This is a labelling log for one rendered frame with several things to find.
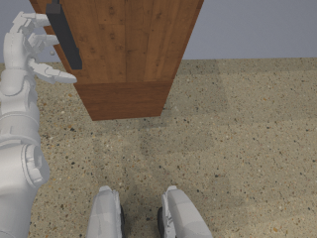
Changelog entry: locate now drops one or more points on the right robot shin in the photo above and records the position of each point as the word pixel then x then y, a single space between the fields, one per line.
pixel 169 230

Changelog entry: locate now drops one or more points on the handle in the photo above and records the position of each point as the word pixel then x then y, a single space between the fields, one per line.
pixel 63 33

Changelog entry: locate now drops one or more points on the robot left upper arm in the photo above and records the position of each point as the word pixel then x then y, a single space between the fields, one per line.
pixel 23 169

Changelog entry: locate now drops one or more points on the left robot forearm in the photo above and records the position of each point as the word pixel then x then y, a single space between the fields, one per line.
pixel 19 113

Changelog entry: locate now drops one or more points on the cupboard door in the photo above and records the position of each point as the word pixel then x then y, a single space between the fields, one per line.
pixel 126 40

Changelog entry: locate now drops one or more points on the left robot hand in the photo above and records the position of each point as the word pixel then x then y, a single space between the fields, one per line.
pixel 18 50

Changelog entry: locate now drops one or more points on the left robot thigh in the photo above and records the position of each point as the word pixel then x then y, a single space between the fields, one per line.
pixel 102 219

